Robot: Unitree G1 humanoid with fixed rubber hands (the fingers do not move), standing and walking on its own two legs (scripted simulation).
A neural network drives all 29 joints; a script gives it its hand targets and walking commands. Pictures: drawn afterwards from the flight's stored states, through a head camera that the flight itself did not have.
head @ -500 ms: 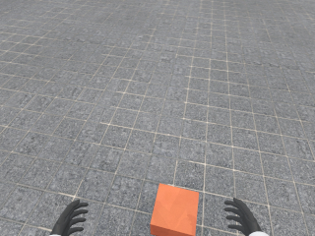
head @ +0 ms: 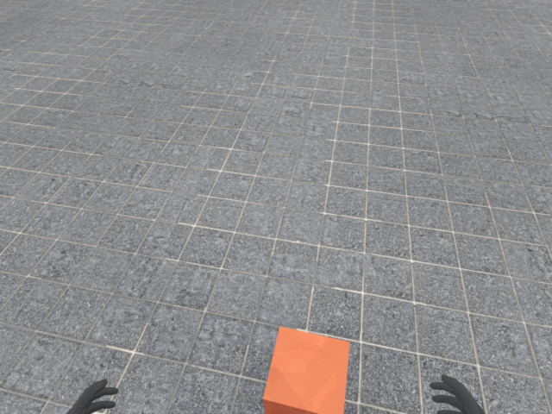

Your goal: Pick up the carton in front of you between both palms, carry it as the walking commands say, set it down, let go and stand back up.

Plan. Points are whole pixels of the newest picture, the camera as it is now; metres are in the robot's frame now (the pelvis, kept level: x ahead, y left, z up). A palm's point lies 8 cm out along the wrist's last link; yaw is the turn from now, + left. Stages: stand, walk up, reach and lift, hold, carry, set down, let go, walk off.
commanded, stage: stand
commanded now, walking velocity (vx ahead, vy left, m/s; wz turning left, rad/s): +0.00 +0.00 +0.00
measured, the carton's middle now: (306, 381) +0.35 -0.08 -0.64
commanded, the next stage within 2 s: none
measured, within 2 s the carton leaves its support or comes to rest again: neither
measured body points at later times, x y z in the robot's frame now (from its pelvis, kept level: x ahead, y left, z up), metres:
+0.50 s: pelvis +0.01 -0.01 +0.00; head +0.02 -0.03 +0.45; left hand +0.12 +0.29 -0.09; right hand +0.14 -0.31 -0.11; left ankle -0.06 +0.13 -0.73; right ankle +0.02 -0.12 -0.73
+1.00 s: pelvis -0.01 -0.01 +0.01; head -0.01 -0.02 +0.46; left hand +0.09 +0.30 -0.10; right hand +0.10 -0.31 -0.11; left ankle -0.06 +0.13 -0.73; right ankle +0.02 -0.12 -0.73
